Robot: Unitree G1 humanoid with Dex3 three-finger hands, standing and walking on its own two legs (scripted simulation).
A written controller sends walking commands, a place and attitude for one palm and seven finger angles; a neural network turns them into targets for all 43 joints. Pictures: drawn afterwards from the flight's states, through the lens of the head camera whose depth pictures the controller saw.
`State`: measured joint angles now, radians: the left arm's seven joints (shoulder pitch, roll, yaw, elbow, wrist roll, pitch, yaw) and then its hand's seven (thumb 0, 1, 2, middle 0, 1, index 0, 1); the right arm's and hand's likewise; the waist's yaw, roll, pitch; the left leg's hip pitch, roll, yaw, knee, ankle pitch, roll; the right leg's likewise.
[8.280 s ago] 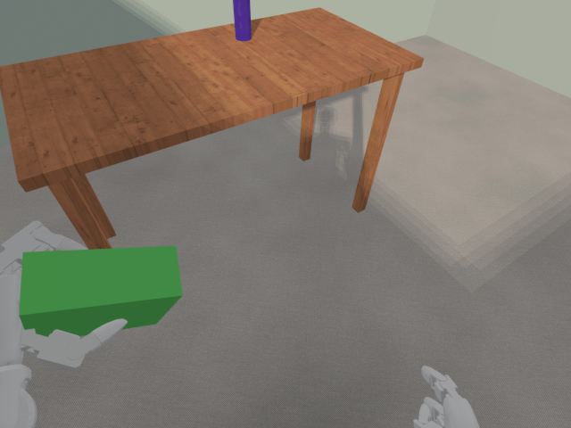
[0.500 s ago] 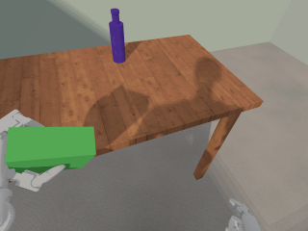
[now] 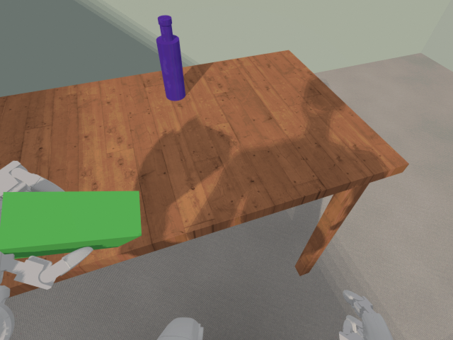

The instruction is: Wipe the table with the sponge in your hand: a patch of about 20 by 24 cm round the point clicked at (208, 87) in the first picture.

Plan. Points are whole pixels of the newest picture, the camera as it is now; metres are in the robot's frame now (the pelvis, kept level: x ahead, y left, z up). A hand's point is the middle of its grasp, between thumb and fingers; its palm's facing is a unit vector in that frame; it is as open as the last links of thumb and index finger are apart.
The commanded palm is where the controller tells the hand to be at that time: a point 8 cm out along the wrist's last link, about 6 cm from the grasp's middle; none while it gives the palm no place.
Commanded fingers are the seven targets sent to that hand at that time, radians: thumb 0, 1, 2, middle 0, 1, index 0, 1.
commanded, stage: shuffle to correct the standing spot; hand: left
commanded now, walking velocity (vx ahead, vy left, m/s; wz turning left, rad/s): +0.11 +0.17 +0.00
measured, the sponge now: (93, 224) +0.23 +0.20 +0.16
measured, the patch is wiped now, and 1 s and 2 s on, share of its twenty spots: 0.00 0.00 0.00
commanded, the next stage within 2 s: come to a stop and stand still in 0.14 s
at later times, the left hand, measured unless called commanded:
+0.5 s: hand (20, 185) +0.26 +0.30 +0.18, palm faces +0.38 -0.84 -0.39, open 9.9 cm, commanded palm +0.21 +0.33 +0.19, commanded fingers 0.00 0.10 1.30 -1.20 -1.60 -1.20 -1.60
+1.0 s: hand (57, 209) +0.26 +0.26 +0.14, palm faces +0.19 -0.90 -0.40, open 9.9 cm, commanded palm +0.20 +0.32 +0.19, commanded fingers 0.00 0.10 1.30 -1.20 -1.60 -1.20 -1.60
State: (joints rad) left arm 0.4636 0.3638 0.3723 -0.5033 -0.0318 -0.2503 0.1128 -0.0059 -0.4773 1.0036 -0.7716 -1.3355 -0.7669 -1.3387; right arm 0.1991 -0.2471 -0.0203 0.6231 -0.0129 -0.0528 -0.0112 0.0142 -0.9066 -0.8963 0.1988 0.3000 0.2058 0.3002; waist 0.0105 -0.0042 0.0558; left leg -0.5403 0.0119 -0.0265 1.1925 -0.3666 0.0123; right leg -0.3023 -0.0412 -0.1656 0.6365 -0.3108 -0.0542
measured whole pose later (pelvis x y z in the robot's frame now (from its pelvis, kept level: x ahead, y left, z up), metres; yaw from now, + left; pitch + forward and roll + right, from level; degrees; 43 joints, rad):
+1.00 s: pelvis +0.03 +0.05 +0.01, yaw -2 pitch -2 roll -1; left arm 0.52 0.37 0.31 -0.49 -0.03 -0.18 0.07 -0.01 -0.48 1.01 -0.77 -1.34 -0.77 -1.34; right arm 0.24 -0.27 -0.04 0.55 0.01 -0.12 -0.05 0.01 -0.91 -0.90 0.19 0.30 0.20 0.30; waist -0.04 -0.04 0.09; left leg -0.30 0.08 0.00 0.57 -0.23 -0.04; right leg -0.21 -0.03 -0.03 0.53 -0.28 0.03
